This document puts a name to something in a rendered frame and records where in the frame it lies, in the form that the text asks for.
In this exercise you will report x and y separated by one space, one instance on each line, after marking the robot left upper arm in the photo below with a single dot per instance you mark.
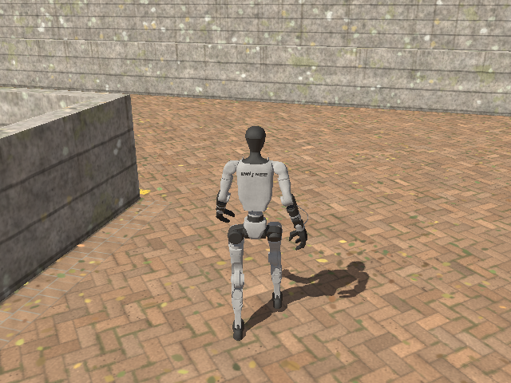
226 180

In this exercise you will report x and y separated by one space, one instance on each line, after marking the right robot hand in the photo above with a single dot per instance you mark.
302 238

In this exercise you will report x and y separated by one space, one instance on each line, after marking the left robot shin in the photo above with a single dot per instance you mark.
237 302

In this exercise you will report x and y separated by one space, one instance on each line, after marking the robot left foot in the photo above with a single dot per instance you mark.
238 333

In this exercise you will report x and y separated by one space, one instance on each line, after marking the robot right forearm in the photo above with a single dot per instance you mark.
295 215

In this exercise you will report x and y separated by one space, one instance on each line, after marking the left robot hand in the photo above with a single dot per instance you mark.
227 212

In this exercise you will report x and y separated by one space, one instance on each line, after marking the robot right upper arm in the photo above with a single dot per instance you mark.
280 169

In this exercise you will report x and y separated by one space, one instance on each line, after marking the robot left forearm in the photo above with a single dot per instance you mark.
220 206

